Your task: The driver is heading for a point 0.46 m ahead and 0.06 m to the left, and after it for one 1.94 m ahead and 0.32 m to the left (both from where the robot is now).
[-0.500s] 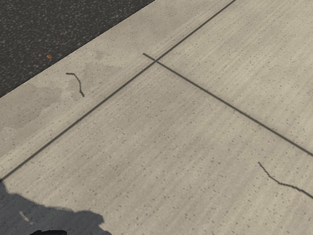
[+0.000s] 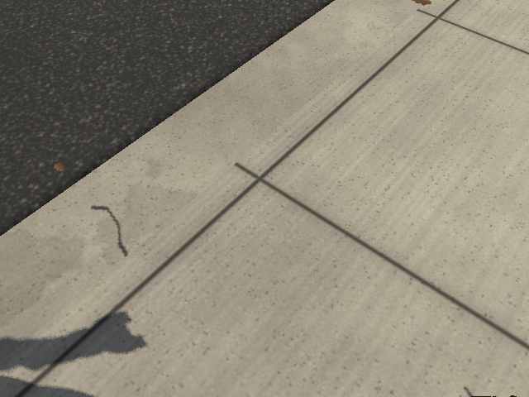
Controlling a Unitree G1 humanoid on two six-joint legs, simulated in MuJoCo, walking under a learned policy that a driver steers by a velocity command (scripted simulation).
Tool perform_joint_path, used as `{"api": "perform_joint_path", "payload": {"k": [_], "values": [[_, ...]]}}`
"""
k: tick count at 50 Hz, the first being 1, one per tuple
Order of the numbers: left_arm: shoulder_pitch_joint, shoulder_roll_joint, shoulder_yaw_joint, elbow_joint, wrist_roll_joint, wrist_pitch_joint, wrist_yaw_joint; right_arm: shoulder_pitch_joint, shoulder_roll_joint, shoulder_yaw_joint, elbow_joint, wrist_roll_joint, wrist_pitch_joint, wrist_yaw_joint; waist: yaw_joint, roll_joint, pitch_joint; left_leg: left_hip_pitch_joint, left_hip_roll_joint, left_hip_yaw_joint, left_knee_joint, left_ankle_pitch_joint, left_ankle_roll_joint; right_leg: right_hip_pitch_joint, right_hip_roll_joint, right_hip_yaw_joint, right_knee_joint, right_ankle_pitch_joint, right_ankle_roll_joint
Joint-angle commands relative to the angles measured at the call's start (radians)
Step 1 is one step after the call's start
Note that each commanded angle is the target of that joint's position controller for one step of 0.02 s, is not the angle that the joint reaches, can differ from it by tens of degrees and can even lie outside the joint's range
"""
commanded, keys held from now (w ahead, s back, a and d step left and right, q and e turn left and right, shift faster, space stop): w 0.36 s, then w+q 0.60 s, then w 0.04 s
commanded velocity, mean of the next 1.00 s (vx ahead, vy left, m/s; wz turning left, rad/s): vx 0.50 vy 0.00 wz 0.23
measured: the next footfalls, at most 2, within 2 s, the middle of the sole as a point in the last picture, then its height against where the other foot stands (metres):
right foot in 0.48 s outside the picture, level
left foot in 1.00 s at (219, 321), level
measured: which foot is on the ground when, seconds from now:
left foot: down 0.00-0.48, up 0.50-0.98, down 1.00-1.00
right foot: up 0.00-0.46, down 0.48-1.00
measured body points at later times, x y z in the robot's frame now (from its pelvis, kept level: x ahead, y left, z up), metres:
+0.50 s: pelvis +0.28 -0.03 +0.00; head +0.31 -0.04 +0.45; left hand +0.50 +0.20 -0.07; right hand +0.26 -0.31 -0.14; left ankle +0.10 +0.10 -0.71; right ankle +0.39 -0.14 -0.73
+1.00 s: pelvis +0.53 +0.02 -0.01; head +0.56 +0.05 +0.44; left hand +0.47 +0.31 -0.14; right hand +0.80 -0.15 -0.09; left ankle +0.62 +0.15 -0.73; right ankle +0.39 -0.14 -0.72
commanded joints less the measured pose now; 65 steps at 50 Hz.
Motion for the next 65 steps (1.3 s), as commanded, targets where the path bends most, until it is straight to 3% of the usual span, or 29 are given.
{"api": "perform_joint_path", "payload": {"k": [1,2,4,6,14,20,22,23,24,25,26,27,28,29,31,34,38,45,47,49,50,51,52,53,54,55,56,59,65], "values": [[-0.070,0.126,0.017,-0.118,-0.018,-0.040,-0.006,0.233,-0.152,-0.045,0.004,0.006,0.012,-0.008,-0.127,0.121,-0.134,0.587,0.341,-0.562,-0.289,-0.314,0.189,-0.578,-0.087,0.006,0.379,0.043,-0.009],[-0.112,0.117,0.017,-0.128,-0.004,-0.040,-0.005,0.180,-0.131,-0.037,0.001,-0.003,0.015,-0.007,-0.102,0.081,-0.051,0.452,0.300,-0.469,-0.323,-0.223,0.182,-0.558,-0.120,-0.016,0.312,0.108,-0.006],[-0.077,0.093,0.022,-0.114,0.006,-0.028,-0.003,0.133,-0.103,-0.025,-0.002,-0.013,0.009,-0.005,-0.051,0.116,-0.026,0.323,0.245,-0.365,-0.371,-0.080,0.170,-0.455,-0.163,-0.018,0.229,0.185,0.004],[-0.057,0.065,0.017,-0.103,0.009,-0.017,0.000,0.138,-0.114,-0.028,0.011,-0.005,0.000,-0.006,-0.037,0.119,-0.027,0.287,0.229,-0.290,-0.404,0.028,0.186,-0.436,-0.170,-0.036,0.179,0.225,0.022],[-0.302,0.014,-0.003,-0.161,0.008,-0.034,-0.013,0.241,-0.166,-0.040,0.081,0.013,0.018,-0.028,-0.112,0.078,0.024,0.342,0.188,-0.114,-0.428,0.182,0.153,-0.434,-0.142,-0.086,-0.259,0.573,0.053],[-0.400,0.039,0.002,-0.208,0.001,-0.052,-0.044,0.305,-0.182,-0.048,0.133,0.023,0.051,-0.037,-0.114,0.088,0.052,0.498,0.266,-0.170,-0.330,0.256,0.134,-0.419,-0.108,-0.077,-0.398,0.459,0.007],[-0.285,0.078,0.022,-0.180,0.006,-0.060,-0.041,0.269,-0.202,-0.054,0.131,0.026,0.060,-0.041,-0.036,0.104,-0.010,0.490,0.245,-0.167,-0.204,0.453,0.110,-0.231,-0.067,-0.107,-0.446,0.415,-0.022],[-0.135,0.127,0.046,-0.136,0.012,-0.061,-0.031,0.260,-0.181,-0.045,0.125,0.020,0.061,-0.042,0.034,0.085,-0.116,0.420,0.189,-0.133,-0.036,0.501,0.081,0.005,-0.073,-0.108,-0.445,0.447,-0.052],[0.051,0.204,0.067,-0.109,0.028,-0.059,-0.018,0.255,-0.117,-0.021,0.093,-0.004,0.056,-0.041,0.101,-0.021,-0.286,0.211,0.117,-0.089,0.273,0.237,0.040,0.327,-0.263,0.083,-0.395,0.485,-0.116],[0.083,0.263,0.077,-0.090,0.030,-0.049,-0.020,0.401,-0.004,0.012,0.084,0.009,0.035,-0.035,0.032,-0.292,-0.414,-0.163,-0.039,-0.070,0.595,-0.411,-0.018,0.627,-0.486,0.515,-0.488,0.315,-0.266],[0.084,0.157,0.055,-0.096,0.021,-0.045,-0.017,0.347,-0.122,-0.016,0.105,0.034,0.024,-0.033,0.078,-0.187,-0.376,-0.263,0.010,-0.174,0.711,-0.434,-0.019,0.576,-0.463,0.562,-0.558,0.156,-0.248],[0.019,0.116,0.040,-0.097,0.017,-0.046,-0.012,0.253,-0.169,-0.033,0.076,0.049,0.020,-0.032,0.074,-0.138,-0.221,-0.314,0.053,-0.157,0.726,-0.345,-0.015,0.449,-0.431,0.403,-0.583,0.169,-0.202],[-0.048,0.094,0.031,-0.098,0.020,-0.047,-0.011,0.204,-0.157,-0.033,0.068,0.042,0.022,-0.036,0.045,-0.078,-0.145,-0.284,0.096,-0.136,0.694,-0.259,-0.020,0.315,-0.389,0.293,-0.615,0.239,-0.177],[-0.100,0.066,0.024,-0.096,0.022,-0.050,-0.014,0.183,-0.145,-0.038,0.065,0.029,0.029,-0.038,0.017,-0.071,-0.083,-0.252,0.119,-0.134,0.647,-0.204,-0.025,0.207,-0.356,0.209,-0.653,0.303,-0.165],[-0.148,0.044,0.021,-0.085,0.030,-0.064,-0.017,0.224,-0.103,-0.039,0.074,0.033,0.056,-0.037,-0.033,-0.091,-0.046,-0.159,0.147,-0.136,0.606,-0.145,-0.032,0.087,-0.321,0.091,-0.721,0.377,-0.154],[-0.162,0.069,0.033,-0.057,0.030,-0.078,-0.012,0.196,-0.069,-0.038,0.052,0.027,0.083,-0.039,-0.055,-0.057,-0.001,-0.192,0.157,-0.140,0.546,-0.073,-0.049,0.040,-0.325,-0.028,-0.770,0.492,-0.164],[-0.149,0.099,0.043,-0.027,0.032,-0.070,0.003,0.108,-0.054,-0.034,0.020,0.022,0.080,-0.021,-0.036,-0.039,0.026,-0.212,0.149,-0.113,0.330,0.130,-0.052,0.071,-0.294,-0.173,-0.785,0.546,-0.143],[-0.066,0.155,0.063,0.027,0.001,-0.030,0.013,-0.088,-0.052,-0.026,-0.076,0.020,0.078,0.018,0.025,-0.022,0.081,-0.225,0.116,-0.009,0.093,0.107,0.003,0.258,-0.347,-0.277,-0.722,0.637,-0.107],[-0.083,0.182,0.071,0.027,-0.008,-0.016,0.016,-0.063,-0.077,-0.040,-0.090,0.018,0.082,0.024,-0.009,-0.048,0.045,-0.144,0.066,0.043,0.081,0.007,0.039,0.299,-0.352,-0.305,-0.615,0.911,-0.086],[-0.106,0.196,0.073,0.025,-0.017,0.000,0.020,0.118,-0.132,-0.075,-0.053,0.019,0.088,0.020,-0.123,-0.054,-0.065,0.119,-0.021,0.092,0.035,-0.029,0.091,0.262,-0.321,-0.340,-0.341,1.144,-0.054],[-0.092,0.169,0.060,0.027,-0.009,-0.001,0.022,0.286,-0.194,-0.110,-0.004,0.021,0.092,0.004,-0.200,-0.009,-0.151,0.404,-0.032,0.040,-0.012,0.028,0.129,0.102,-0.279,-0.351,-0.103,1.011,-0.017],[-0.008,0.040,0.018,-0.013,0.037,-0.018,0.011,0.335,-0.312,-0.132,0.012,0.025,0.092,-0.016,-0.132,0.259,-0.228,0.759,0.235,-0.415,-0.041,0.012,0.268,-0.324,-0.144,-0.337,0.278,0.227,0.046],[-0.009,0.037,0.002,-0.017,0.014,-0.057,-0.004,0.347,-0.284,-0.112,-0.018,0.023,0.074,-0.009,-0.132,0.234,-0.408,0.876,0.386,-0.850,-0.236,-0.163,0.394,-0.495,-0.025,-0.099,0.465,-0.136,0.055],[-0.130,0.123,0.028,-0.031,-0.036,-0.077,-0.014,0.327,-0.208,-0.090,-0.005,0.013,0.061,-0.001,-0.172,0.116,-0.298,0.808,0.359,-0.722,-0.279,-0.150,0.321,-0.588,-0.082,-0.037,0.492,-0.058,0.033],[-0.179,0.115,0.024,-0.048,-0.041,-0.087,-0.013,0.267,-0.187,-0.083,-0.007,0.013,0.051,0.000,-0.144,0.098,-0.184,0.669,0.324,-0.577,-0.273,-0.085,0.278,-0.599,-0.128,-0.049,0.433,0.029,0.013],[-0.189,0.109,0.025,-0.034,-0.018,-0.087,-0.003,0.188,-0.147,-0.070,-0.015,0.012,0.048,-0.002,-0.103,0.047,-0.114,0.523,0.281,-0.456,-0.276,0.017,0.241,-0.549,-0.174,-0.053,0.355,0.103,0.012],[-0.171,0.113,0.032,-0.021,-0.003,-0.077,0.000,0.136,-0.108,-0.057,-0.026,0.001,0.045,-0.005,-0.066,0.064,-0.080,0.414,0.244,-0.372,-0.298,0.115,0.221,-0.475,-0.201,-0.047,0.296,0.152,0.014],[-0.120,0.080,0.031,0.006,0.008,-0.039,0.001,0.127,-0.109,-0.054,-0.020,-0.003,0.028,-0.010,-0.026,0.070,-0.067,0.306,0.211,-0.268,-0.366,0.243,0.222,-0.392,-0.211,-0.057,0.207,0.229,0.040],[-0.250,0.041,0.015,-0.016,0.001,-0.028,-0.009,0.178,-0.126,-0.054,0.032,-0.009,0.020,-0.033,-0.072,0.077,0.002,0.343,0.177,-0.088,-0.426,0.243,0.161,-0.471,-0.194,-0.073,-0.116,0.557,0.061]]}}
Velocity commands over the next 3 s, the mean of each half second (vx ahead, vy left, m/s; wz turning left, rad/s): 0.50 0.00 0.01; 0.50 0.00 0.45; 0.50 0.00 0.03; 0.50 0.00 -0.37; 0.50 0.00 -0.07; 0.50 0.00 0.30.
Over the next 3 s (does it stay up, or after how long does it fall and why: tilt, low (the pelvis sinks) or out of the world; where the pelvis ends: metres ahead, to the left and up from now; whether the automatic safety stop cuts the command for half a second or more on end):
stays up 1.62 0.18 0.00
